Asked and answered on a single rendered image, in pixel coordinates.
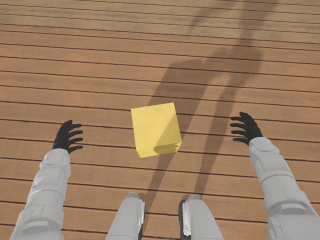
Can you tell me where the robot right upper arm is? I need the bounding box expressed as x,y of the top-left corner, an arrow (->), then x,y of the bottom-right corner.
267,214 -> 320,240

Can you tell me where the left robot hand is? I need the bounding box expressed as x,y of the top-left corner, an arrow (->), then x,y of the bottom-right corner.
52,120 -> 83,154

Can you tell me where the left robot forearm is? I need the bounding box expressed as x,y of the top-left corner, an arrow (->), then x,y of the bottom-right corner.
9,148 -> 71,240

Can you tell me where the robot right thigh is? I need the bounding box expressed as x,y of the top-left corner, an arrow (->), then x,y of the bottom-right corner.
182,199 -> 224,240

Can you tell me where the left robot shin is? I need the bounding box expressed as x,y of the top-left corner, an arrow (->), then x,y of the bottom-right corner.
122,192 -> 142,233

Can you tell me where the right robot forearm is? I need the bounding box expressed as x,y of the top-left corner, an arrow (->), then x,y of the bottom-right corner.
249,137 -> 320,220

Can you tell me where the right robot hand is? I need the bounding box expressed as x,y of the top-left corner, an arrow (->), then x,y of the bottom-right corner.
230,112 -> 263,146

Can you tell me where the robot left upper arm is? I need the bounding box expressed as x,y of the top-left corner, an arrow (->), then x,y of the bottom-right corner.
12,230 -> 64,240

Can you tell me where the carton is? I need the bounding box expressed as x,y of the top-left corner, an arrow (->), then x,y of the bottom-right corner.
131,102 -> 182,158

